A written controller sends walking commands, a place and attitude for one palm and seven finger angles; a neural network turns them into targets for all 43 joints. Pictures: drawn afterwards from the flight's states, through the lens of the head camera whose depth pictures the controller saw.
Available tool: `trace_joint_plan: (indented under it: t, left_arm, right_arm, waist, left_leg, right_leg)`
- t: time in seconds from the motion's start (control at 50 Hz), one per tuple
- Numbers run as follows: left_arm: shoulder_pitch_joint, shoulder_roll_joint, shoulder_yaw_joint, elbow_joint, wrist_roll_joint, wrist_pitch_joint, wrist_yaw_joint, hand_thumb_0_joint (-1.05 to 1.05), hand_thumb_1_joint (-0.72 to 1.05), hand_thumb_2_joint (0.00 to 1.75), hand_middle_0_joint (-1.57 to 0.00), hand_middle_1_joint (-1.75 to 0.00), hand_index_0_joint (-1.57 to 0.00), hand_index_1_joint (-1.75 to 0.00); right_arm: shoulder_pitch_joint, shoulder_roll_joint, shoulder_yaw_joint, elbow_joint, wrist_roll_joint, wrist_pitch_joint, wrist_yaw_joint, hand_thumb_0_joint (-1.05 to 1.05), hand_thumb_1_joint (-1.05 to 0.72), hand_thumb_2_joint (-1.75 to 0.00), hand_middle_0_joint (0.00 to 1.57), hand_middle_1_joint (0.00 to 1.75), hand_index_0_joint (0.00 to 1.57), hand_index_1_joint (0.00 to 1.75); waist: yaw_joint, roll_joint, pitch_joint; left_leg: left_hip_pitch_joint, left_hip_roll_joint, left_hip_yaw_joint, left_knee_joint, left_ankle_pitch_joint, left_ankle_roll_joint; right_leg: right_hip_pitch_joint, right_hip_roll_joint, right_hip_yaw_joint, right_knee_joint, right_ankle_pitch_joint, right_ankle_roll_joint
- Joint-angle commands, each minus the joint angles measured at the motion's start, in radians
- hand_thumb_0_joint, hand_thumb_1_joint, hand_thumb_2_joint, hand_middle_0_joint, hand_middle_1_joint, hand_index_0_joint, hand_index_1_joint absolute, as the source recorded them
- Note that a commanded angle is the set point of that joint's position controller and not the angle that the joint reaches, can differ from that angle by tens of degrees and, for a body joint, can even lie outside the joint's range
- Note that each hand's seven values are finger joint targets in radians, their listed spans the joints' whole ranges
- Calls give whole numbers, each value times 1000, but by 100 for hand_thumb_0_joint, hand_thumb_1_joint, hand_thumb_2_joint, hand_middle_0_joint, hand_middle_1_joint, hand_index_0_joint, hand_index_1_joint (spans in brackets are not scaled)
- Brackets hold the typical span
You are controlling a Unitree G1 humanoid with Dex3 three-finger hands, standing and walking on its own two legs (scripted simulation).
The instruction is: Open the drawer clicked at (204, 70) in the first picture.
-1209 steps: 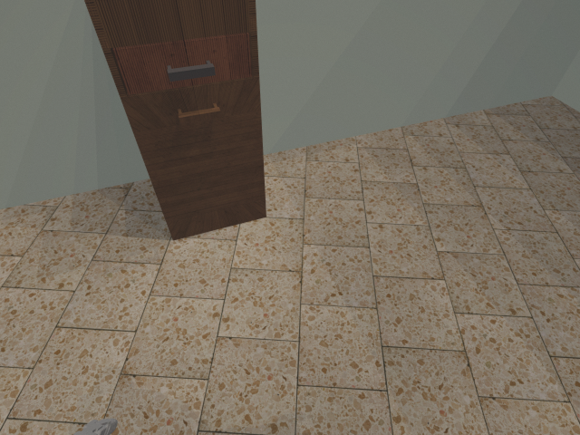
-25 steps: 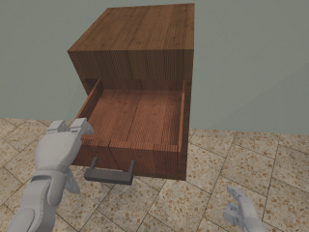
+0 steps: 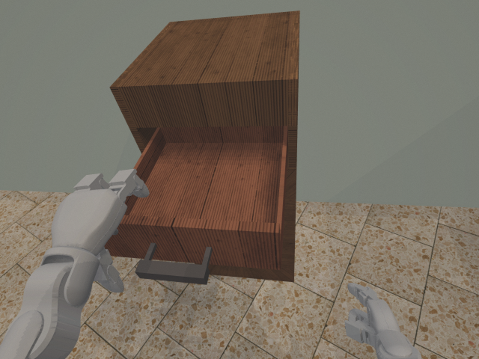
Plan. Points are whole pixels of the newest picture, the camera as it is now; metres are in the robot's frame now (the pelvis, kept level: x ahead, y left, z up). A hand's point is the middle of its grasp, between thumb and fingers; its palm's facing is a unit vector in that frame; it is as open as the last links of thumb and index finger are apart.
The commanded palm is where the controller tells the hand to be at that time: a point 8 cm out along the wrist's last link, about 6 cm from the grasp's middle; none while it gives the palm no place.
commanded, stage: draw the hand back to the body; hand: left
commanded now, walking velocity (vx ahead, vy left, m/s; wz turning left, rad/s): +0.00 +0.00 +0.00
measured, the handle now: (176, 260) +0.28 +0.19 -0.01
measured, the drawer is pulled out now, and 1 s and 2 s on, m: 0.30 0.30 0.30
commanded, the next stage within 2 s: step back with the hand held close in 1.62 s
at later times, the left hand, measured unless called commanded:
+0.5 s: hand (100, 256) +0.21 +0.24 +0.12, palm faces +0.06 -0.09 -0.99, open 13.9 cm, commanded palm +0.18 +0.25 +0.19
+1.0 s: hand (95, 228) +0.23 +0.23 +0.17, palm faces +0.38 -0.84 -0.39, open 12.3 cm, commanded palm +0.17 +0.27 +0.18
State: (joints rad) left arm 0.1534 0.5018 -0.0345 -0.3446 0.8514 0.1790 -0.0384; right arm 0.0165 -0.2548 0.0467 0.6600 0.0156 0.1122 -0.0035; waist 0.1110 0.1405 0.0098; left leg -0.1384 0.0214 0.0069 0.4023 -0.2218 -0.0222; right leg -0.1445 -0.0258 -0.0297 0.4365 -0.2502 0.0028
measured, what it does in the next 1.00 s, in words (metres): stands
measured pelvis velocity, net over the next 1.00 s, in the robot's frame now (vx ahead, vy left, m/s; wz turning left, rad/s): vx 0.03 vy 0.01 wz -0.01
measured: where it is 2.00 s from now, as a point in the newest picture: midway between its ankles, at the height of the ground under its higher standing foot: outside the picture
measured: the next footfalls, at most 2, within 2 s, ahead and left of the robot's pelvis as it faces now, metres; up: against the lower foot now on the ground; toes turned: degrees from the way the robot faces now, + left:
none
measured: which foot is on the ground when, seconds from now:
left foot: down 0.00-1.00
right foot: down 0.00-1.00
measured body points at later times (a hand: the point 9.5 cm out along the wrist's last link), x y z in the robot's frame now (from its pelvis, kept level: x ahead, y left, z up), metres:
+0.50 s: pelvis +0.00 +0.00 +0.00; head +0.00 -0.05 +0.45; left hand +0.20 +0.24 +0.18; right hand +0.23 -0.20 -0.10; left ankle +0.00 +0.14 -0.74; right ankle -0.01 -0.12 -0.74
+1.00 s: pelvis +0.03 +0.01 +0.00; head +0.02 +0.00 +0.45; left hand +0.20 +0.27 +0.19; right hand +0.21 -0.20 -0.08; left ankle +0.00 +0.14 -0.74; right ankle -0.01 -0.12 -0.74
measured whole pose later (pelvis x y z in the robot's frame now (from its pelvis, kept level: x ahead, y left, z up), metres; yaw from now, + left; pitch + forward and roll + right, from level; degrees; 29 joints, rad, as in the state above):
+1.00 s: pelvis +0.03 +0.01 +0.00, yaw -1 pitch -3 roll -1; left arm 0.46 0.34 0.26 -0.54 -0.02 -0.11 0.12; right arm 0.19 -0.20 0.04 0.65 -0.02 -0.16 -0.08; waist 0.06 0.03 0.04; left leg -0.09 0.04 0.01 0.45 -0.29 -0.02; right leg -0.07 -0.01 -0.02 0.41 -0.28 0.01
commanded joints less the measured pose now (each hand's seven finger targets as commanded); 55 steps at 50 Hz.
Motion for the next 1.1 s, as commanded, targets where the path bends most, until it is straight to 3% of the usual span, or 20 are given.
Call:
trace_joint_plan:
  t: [0.0, 0.02, 0.1, 0.12, 0.2, 0.26, 0.3, 0.38, 0.5, 0.58, 0.6, 0.62, 0.64, 0.66, 0.7, 0.76, 0.78, 0.84, 0.98, 1.08]
  left_arm:
    - [-190, 212, 156, -243, -1, -51, 37, 0, -50, 30, -30, -120, -30, -120]
    - [-198, 174, 125, -246, 13, -71, 44, 0, -50, 30, -30, -120, -30, -120]
    - [-168, 261, 241, -206, 9, -100, 96, 0, -50, 30, -30, -120, -30, -120]
    - [-180, 219, 206, -191, 21, -106, 101, 0, -50, 30, -30, -120, -30, -120]
    - [-119, 264, 270, -185, -16, -96, 109, 0, -50, 30, -30, -120, -30, -120]
    - [-80, 208, 204, -187, -28, -87, 84, 0, -50, 30, -30, -120, -30, -120]
    - [-28, 233, 232, -207, -57, -85, 68, 0, -50, 30, -30, -120, -30, -120]
    - [-14, 225, 206, -251, -33, -106, 57, 0, -50, 30, -30, -120, -30, -120]
    - [81, 327, 362, -292, -41, -153, 130, 0, -50, 30, -30, -120, -30, -120]
    - [141, 280, 354, -271, -47, -149, 146, 0, -50, 30, -30, -120, -30, -120]
    - [147, 290, 371, -278, -70, -139, 142, 0, -50, 30, -30, -120, -30, -120]
    - [60, -139, 265, -294, -739, -227, 137, 0, -47, 32, -30, -118, -30, -118]
    - [143, -37, 316, -220, -766, -264, 152, 0, -43, 33, -29, -115, -29, -115]
    - [173, -51, 308, -205, -773, -277, 156, 0, -40, 34, -29, -113, -29, -113]
    - [162, 7, 370, -319, -852, -313, 167, 0, -32, 37, -29, -109, -29, -109]
    - [136, -5, 370, -410, -858, -345, 189, 0, -22, 42, -28, -102, -28, -102]
    - [142, 4, 383, -427, -857, -348, 194, 0, -18, 43, -28, -100, -28, -100]
    - [182, -4, 390, -430, -864, -350, 194, 0, -8, 48, -27, -93, -27, -93]
    - [290, -39, 400, -375, -886, -342, 165, 0, 17, 58, -25, -77, -25, -77]
    - [345, -24, 426, -389, -887, -344, 161, 0, 34, 66, -24, -66, -24, -66]
  right_arm:
    - [-205, -83, -28, -196, 6, -63, -9, 0, -90, -90, 20, 30, 20, 30]
    - [-187, -70, -21, -196, -7, -75, -6, 0, -90, -90, 20, 30, 20, 30]
    - [-176, -78, -31, -176, -4, -82, -13, 0, -90, -90, 20, 30, 20, 30]
    - [-166, -65, -27, -172, -14, -86, -9, 0, -90, -90, 20, 30, 20, 30]
    - [-179, -82, -42, -176, 4, -85, -8, 0, -90, -90, 20, 30, 20, 30]
    - [-170, -87, -46, -181, -1, -85, -9, 0, -90, -90, 20, 30, 20, 30]
    - [-182, -94, -45, -196, 10, -94, -12, 0, -90, -90, 20, 30, 20, 30]
    - [-158, -100, -42, -205, -2, -89, -24, 0, -90, -90, 20, 30, 20, 30]
    - [-139, -103, -45, -207, -6, -111, -33, 0, -90, -90, 20, 30, 20, 30]
    - [-118, -94, -56, -205, -9, -98, -23, 0, -90, -90, 20, 30, 20, 30]
    - [-142, -97, -55, -210, 4, -104, -19, 0, -90, -90, 20, 30, 20, 30]
    - [-44, -12, -47, -246, 1, -173, -41, 0, -90, -90, 20, 30, 20, 30]
    - [-33, -46, -45, -224, -5, -214, -58, 0, -90, -90, 20, 30, 20, 30]
    - [-47, -50, -43, -215, -6, -228, -64, 0, -90, -90, 20, 30, 20, 30]
    - [-49, -62, -43, -208, -13, -258, -89, 0, -90, -90, 20, 30, 20, 30]
    - [-12, -50, -37, -202, -32, -313, -102, 0, -90, -90, 20, 30, 20, 30]
    - [-2, -46, -36, -195, -36, -324, -101, 0, -90, -90, 20, 30, 20, 30]
    - [11, -41, -33, -182, -39, -342, -96, 0, -90, -90, 20, 30, 20, 30]
    - [19, -48, -57, -182, -29, -331, -79, 0, -90, -90, 20, 30, 20, 30]
    - [20, -50, -70, -186, -24, -318, -76, 0, -90, -90, 20, 30, 20, 30]
  waist:
    - [-1, -108, -183]
    - [6, -105, -205]
    - [12, -75, -167]
    - [17, -89, -181]
    - [16, -78, -165]
    - [5, -91, -157]
    - [-1, -88, -152]
    - [-6, -114, -132]
    - [16, -92, -161]
    - [18, -79, -145]
    - [12, -47, -147]
    - [-100, -160, -82]
    - [-82, -234, -55]
    - [-76, -177, -22]
    - [-64, -205, -38]
    - [-44, -82, -108]
    - [-41, -16, -104]
    - [-40, 30, -58]
    - [-41, -110, -69]
    - [-38, -112, -124]
  left_leg:
    - [18, -24, 18, -40, 183, 29]
    - [27, -33, 17, -33, 202, 35]
    - [15, -27, 12, -33, 170, 24]
    - [19, -33, 17, -26, 182, 29]
    - [9, -28, 19, -24, 178, 24]
    - [17, -32, 26, -26, 195, 31]
    - [8, -25, 21, -20, 173, 28]
    - [4, -27, 21, -21, 161, 33]
    - [2, -15, 10, 8, 163, 23]
    - [-7, -15, 19, 14, 204, 22]
    - [-9, -12, 19, 14, 189, 17]
    - [90, 18, 33, 15, 124, 52]
    - [76, 38, 18, -3, 70, 48]
    - [65, 30, 20, -14, 25, 45]
    - [73, 31, 12, -30, 25, 44]
    - [92, 20, 20, -34, 99, 41]
    - [88, 19, 23, -35, 130, 36]
    - [61, 20, 20, -31, 187, 26]
    - [59, 37, 25, -8, 308, 28]
    - [75, 37, 33, 8, 352, 32]
  right_leg:
    - [64, 25, 6, -60, 200, -9]
    - [68, 17, -1, -56, 204, -12]
    - [49, 25, 15, -71, 170, -19]
    - [52, 14, 10, -67, 178, -18]
    - [57, 15, 24, -66, 198, -17]
    - [50, 9, 8, -64, 224, -7]
    - [46, 13, 15, -62, 214, -7]
    - [16, 6, -2, -66, 187, 0]
    - [19, 9, 13, -59, 192, -12]
    - [8, 2, 1, -42, 230, -11]
    - [12, 7, 10, -44, 222, -15]
    - [-5, 30, -36, -52, 168, -16]
    - [-24, 25, -38, -52, 95, -8]
    - [-43, 27, -32, -72, 46, -9]
    - [-20, 14, -29, -94, 29, -2]
    - [30, -2, -22, -83, 90, -9]
    - [41, -5, -19, -78, 123, -15]
    - [52, -5, -23, -77, 182, -23]
    - [65, 0, -35, -58, 307, -11]
    - [74, -5, -32, -48, 355, -7]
